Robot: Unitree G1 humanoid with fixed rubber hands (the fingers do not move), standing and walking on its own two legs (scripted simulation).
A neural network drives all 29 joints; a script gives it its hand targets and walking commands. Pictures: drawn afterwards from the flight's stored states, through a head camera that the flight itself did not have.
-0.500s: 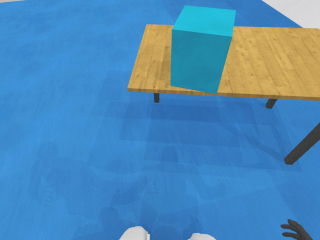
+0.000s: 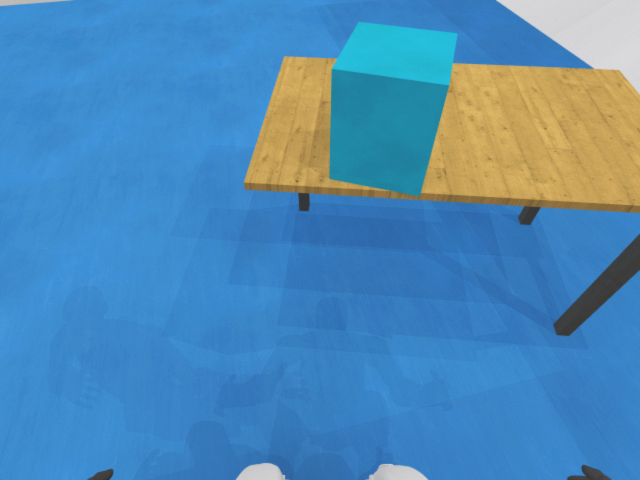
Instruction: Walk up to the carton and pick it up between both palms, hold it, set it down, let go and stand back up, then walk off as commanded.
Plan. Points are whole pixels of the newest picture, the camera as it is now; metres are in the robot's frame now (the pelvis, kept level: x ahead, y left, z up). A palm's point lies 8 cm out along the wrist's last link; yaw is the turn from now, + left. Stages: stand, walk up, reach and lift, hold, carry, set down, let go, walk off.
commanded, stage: walk up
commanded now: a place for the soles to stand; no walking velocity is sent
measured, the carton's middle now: (389, 110) +0.80 -0.07 +0.02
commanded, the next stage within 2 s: none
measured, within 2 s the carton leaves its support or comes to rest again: neither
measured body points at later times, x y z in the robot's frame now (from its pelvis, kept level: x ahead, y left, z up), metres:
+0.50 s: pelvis +0.10 +0.01 +0.01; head +0.12 +0.01 +0.46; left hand +0.08 +0.34 -0.10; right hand +0.24 -0.31 -0.07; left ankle +0.14 +0.12 -0.70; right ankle +0.05 -0.12 -0.67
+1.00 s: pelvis +0.20 -0.03 +0.00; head +0.20 -0.05 +0.45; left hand +0.26 +0.29 -0.10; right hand +0.29 -0.36 -0.10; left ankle +0.18 +0.10 -0.67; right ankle +0.25 -0.16 -0.70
